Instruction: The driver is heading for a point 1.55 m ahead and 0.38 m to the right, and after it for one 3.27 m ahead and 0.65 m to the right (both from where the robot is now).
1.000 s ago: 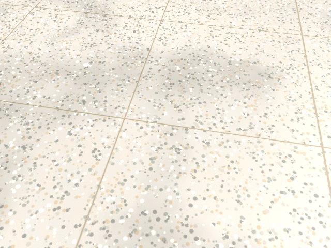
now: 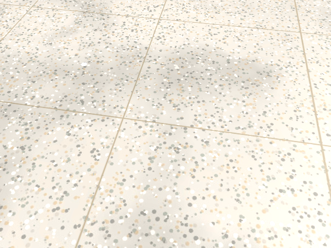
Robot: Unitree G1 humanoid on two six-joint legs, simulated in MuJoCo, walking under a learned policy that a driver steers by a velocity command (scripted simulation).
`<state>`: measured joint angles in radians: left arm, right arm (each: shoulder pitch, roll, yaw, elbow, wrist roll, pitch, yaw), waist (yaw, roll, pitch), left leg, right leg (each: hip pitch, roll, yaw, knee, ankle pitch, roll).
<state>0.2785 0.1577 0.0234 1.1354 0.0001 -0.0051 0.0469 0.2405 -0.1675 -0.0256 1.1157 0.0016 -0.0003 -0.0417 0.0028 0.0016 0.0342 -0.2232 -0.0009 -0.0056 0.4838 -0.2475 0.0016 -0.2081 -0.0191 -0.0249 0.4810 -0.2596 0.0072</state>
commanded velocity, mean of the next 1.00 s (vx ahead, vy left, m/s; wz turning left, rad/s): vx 0.49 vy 0.00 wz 0.00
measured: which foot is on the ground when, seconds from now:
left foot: down 0.00-0.98, up 1.00-1.00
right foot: down 0.00-0.56, up 0.58-0.96, down 0.98-1.00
